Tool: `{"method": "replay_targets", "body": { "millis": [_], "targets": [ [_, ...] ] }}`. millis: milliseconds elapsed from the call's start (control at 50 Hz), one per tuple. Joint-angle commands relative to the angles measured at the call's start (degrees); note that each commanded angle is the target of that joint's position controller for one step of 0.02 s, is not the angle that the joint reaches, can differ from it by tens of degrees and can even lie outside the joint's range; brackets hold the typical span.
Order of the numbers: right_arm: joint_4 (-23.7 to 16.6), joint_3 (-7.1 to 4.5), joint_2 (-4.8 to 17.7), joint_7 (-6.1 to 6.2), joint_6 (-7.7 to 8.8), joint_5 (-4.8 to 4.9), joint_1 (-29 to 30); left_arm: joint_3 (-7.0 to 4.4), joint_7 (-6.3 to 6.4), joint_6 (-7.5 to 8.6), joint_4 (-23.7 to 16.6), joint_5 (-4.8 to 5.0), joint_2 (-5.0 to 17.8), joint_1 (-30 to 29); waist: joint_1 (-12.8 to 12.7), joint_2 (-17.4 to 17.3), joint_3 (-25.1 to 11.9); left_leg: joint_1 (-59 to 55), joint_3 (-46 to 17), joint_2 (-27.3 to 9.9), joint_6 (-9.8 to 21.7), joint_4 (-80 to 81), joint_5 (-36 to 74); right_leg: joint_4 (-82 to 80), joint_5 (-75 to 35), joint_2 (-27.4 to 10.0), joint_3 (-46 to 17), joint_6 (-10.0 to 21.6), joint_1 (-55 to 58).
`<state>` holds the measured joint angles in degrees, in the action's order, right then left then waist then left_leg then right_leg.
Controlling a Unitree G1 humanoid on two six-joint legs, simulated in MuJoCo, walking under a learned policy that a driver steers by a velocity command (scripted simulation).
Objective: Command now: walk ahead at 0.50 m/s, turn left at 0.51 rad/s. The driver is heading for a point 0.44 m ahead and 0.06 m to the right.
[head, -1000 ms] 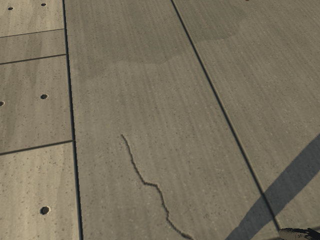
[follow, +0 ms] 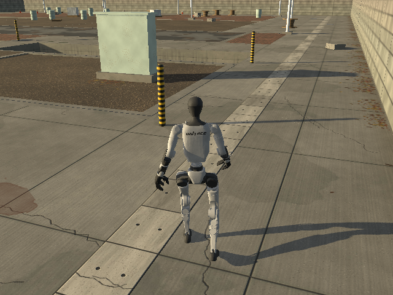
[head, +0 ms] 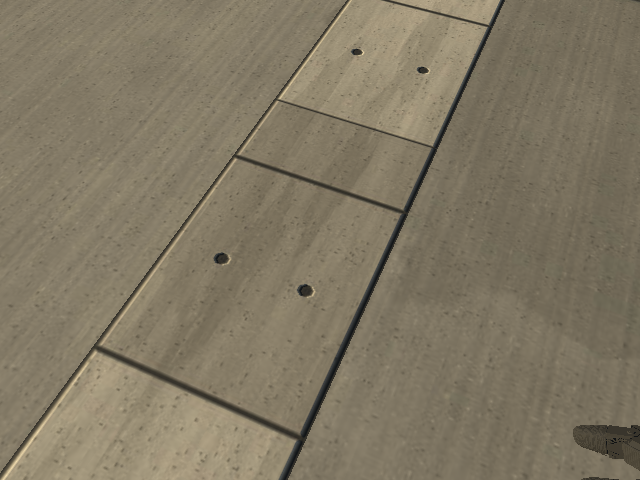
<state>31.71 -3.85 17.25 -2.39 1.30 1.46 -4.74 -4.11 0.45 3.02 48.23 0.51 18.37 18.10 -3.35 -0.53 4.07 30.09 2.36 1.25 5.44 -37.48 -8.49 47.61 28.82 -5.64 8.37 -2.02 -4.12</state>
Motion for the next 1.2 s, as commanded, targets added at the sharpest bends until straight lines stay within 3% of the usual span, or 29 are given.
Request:
{"method": "replay_targets", "body": {
  "millis": [20,40,60,80,100,140,180,240,300,360,400,420,440,460,480,520,560,600,640,680,700,720,740,820,1020,1200],
  "targets": [
    [0.3,-3.59,11.0,0.48,1.48,-0.65,-19.3,-0.63,-1.2,4.17,-8.8,1.83,8.2,-5.0,10.7,-6.0,-21.3,-50.9,-43.0,-19.7,15.4,20.1,-11.0,32.6,0.5,3.7,-13.6,2.0,-42.8],
    [0.8,-3.06,9.6,0.48,1.95,-0.64,-16.8,-0.18,-1.25,4.71,-9.4,2.09,7.4,-6.5,8.8,-4.4,-14.4,-42.4,-35.0,-17.7,13.4,20.2,-6.3,28.4,-4.4,1.3,-12.5,2.7,-42.6],
    [0.7,-2.45,7.8,0.59,2.12,-0.69,-12.7,-0.12,-0.79,4.74,-8.5,0.78,6.8,-6.6,6.3,-0.8,-10.6,-34.3,-28.9,-15.4,11.6,20.2,0.0,23.8,-8.0,-1.0,-12.2,2.5,-39.4],
    [0.1,-1.72,6.2,0.7,2.31,-1.43,-9.3,-0.47,-0.6,4.15,-7.9,-0.04,7.2,-5.7,4.0,-1.8,-8.2,-27.6,-24.2,-13.7,10.7,21.0,10.9,20.7,-10.1,-2.3,-12.2,2.0,-35.0],
    [-0.2,-1.47,5.9,0.87,2.46,-1.96,-7.6,-0.59,-0.62,3.34,-7.3,-0.31,7.2,-4.3,2.5,-2.8,-7.7,-23.4,-21.5,-12.9,10.5,21.7,19.1,19.7,-10.7,-2.6,-12.0,1.2,-31.4],
    [1.3,-1.51,6.5,1.3,3.02,-1.94,-7.1,-0.26,-0.38,2.04,-6.2,-0.9,5.4,-2.4,1.2,-1.9,-7.8,-19.0,-15.9,-12.1,10.8,22.1,32.7,16.1,-11.7,-1.8,-10.6,-0.7,-28.1],
    [2.8,-1.61,7.2,2.01,3.02,-1.85,-7.5,0.25,-0.08,1.4,-6.5,-1.27,3.7,-4.1,1.3,-2.1,-7.0,-17.1,-11.3,-10.5,9.9,22.2,38.1,10.0,-16.7,-0.8,-9.7,-1.9,-27.8],
    [4.6,-1.35,6.9,2.92,2.13,-1.61,-8.2,1.14,-0.6,1.54,-7.3,-1.14,1.7,-9.2,3.4,-3.4,-7.0,-17.0,-6.5,-7.2,6.9,21.4,35.4,-3.7,-28.7,1.0,-8.8,-1.7,-24.6],
    [6.9,-1.2,7.1,3.18,1.49,-1.63,-10.6,1.08,-1.52,1.93,-7.9,-0.69,2.2,-12.6,5.5,-3.9,-7.6,-20.1,-8.3,-8.9,6.2,20.2,29.8,-11.5,-35.4,2.7,-9.5,-0.8,-22.0],
    [8.4,-0.91,6.5,3.06,1.11,-1.45,-10.3,0.32,-2.1,2.13,-8.4,-1.34,4.0,-13.1,5.0,-4.5,-6.9,-23.9,-11.8,-11.2,5.5,15.5,27.6,-15.8,-30.0,3.4,-10.4,1.5,-21.9],
    [9.2,-0.55,5.5,3.12,0.84,-1.06,-9.2,-0.19,-2.08,2.46,-7.0,-2.08,4.6,-9.0,2.3,-3.6,-7.7,-24.1,-12.0,-9.1,3.2,9.1,25.2,-22.6,-35.8,4.2,-9.4,3.8,-15.4],
    [9.2,-0.24,4.4,3.19,1.11,-1.93,-11.3,-0.69,-1.6,2.71,-7.0,-2.6,7.2,-7.7,2.8,0.0,-10.3,-21.7,-10.4,-5.2,0.4,3.8,20.3,-22.3,-57.8,0.1,-13.1,5.6,-7.8],
    [9.9,0.46,2.4,3.08,1.56,-2.81,-18.6,-0.78,-1.18,2.52,-7.5,-3.33,9.1,-7.1,6.1,8.0,-16.9,-13.3,-9.5,-1.2,-2.9,-4.4,2.4,-17.9,-74.1,-8.6,-21.0,12.4,6.5],
    [11.4,0.94,2.0,3.26,1.17,-2.41,-20.2,0.37,-1.05,1.55,-6.8,-2.8,3.8,-5.2,3.7,12.6,-22.1,-9.2,-8.4,0.7,-6.1,-12.5,-20.9,-19.3,-72.6,-14.2,-28.2,18.9,10.8],
    [10.7,0.37,4.8,3.28,-0.01,-1.56,-16.4,1.36,-1.35,0.85,-5.9,-1.66,1.0,-4.2,2.3,11.7,-20.6,-6.3,-9.1,-0.1,-7.6,-16.8,-31.9,-22.7,-60.3,-14.9,-32.1,19.9,8.4],
    [10.3,-0.25,5.3,3.94,-2.89,-0.98,-11.8,1.44,-1.62,-0.2,-5.8,-1.07,2.1,-8.3,2.8,6.7,-13.6,-3.8,-8.9,-2.4,-8.9,-18.3,-29.5,-27.8,-34.4,-12.7,-31.2,16.6,0.2],
    [11.0,-0.22,4.1,4.38,-4.49,-1.22,-11.7,0.94,-1.3,-1.1,-6.7,-1.62,3.7,-14.3,4.8,8.7,-8.9,-8.5,-7.6,-3.9,-9.1,-9.8,-23.9,-31.9,-18.7,-8.9,-26.8,13.1,-9.8],
    [13.5,0.08,2.2,4.42,-4.24,-1.53,-14.4,0.87,-0.85,-2.01,-6.7,-1.77,3.4,-16.4,6.0,9.6,-8.7,-16.9,-4.9,-2.7,-8.3,-0.2,-13.8,-32.4,-14.2,-5.1,-20.9,11.1,-15.2],
    [15.6,-0.01,1.6,3.98,-3.78,-2.25,-16.1,1.1,-0.39,-2.33,-5.6,-0.96,2.4,-15.2,6.4,8.5,-9.7,-23.2,-2.6,-1.3,-6.8,7.8,-3.5,-31.3,-7.2,-2.9,-17.3,8.9,-17.2],
    [13.9,-0.09,4.0,4.17,-3.51,-3.3,-12.6,1.74,-0.5,-2.06,-4.3,-1.35,0.9,-13.1,4.4,3.9,-6.7,-21.1,-8.3,-6.5,-3.9,13.2,-5.8,-28.8,0.0,-0.2,-15.1,4.3,-18.7],
    [14.8,-0.59,5.8,4.21,-3.21,-2.72,-11.1,1.52,-0.51,-2.02,-4.7,-1.4,0.7,-12.9,2.0,-3.2,-4.1,-11.5,-8.8,-5.9,-2.2,14.0,-18.0,-26.9,-4.5,3.1,-11.0,2.6,-13.3],
    [14.5,-0.01,3.4,4.15,-2.46,-2.62,-9.1,1.58,-0.33,-1.88,-4.3,-1.81,0.9,-14.0,2.4,-3.7,-3.2,-7.6,-8.7,-5.4,-2.5,16.1,-20.9,-23.9,-9.6,3.3,-10.7,2.1,-8.9],
    [14.9,0.31,2.5,4.24,-1.75,-2.83,-8.4,1.48,-0.16,-1.75,-4.0,-1.61,0.6,-13.6,1.9,-4.2,-3.2,-6.9,-8.6,-5.5,-3.5,16.7,-19.1,-22.5,-13.2,3.3,-10.5,2.6,-7.1],
    [16.9,0.24,2.9,4.24,0.13,-2.07,-10.8,1.31,0.3,-1.72,-1.5,-1.05,0.5,-11.9,2.7,-1.7,-4.8,-12.1,-7.3,-4.7,-5.0,13.8,-5.6,-20.3,-24.8,3.1,-10.4,4.1,-6.8],
    [21.0,0.67,2.0,4.33,-0.31,-1.67,-12.2,0.8,0.83,-3.0,3.5,-0.54,1.0,-11.8,3.4,0.3,-5.3,-16.0,-5.8,-3.8,-4.6,12.7,4.6,-18.9,-32.6,3.2,-10.1,3.5,-4.6],
    [24.4,1.08,1.2,4.23,-0.46,-1.71,-11.8,0.58,1.58,-3.75,7.4,-0.42,1.2,-12.2,3.3,-0.1,-4.4,-16.8,-5.0,-3.4,-4.5,14.1,4.9,-19.6,-31.7,3.3,-10.0,3.1,-3.7]
  ]
}}
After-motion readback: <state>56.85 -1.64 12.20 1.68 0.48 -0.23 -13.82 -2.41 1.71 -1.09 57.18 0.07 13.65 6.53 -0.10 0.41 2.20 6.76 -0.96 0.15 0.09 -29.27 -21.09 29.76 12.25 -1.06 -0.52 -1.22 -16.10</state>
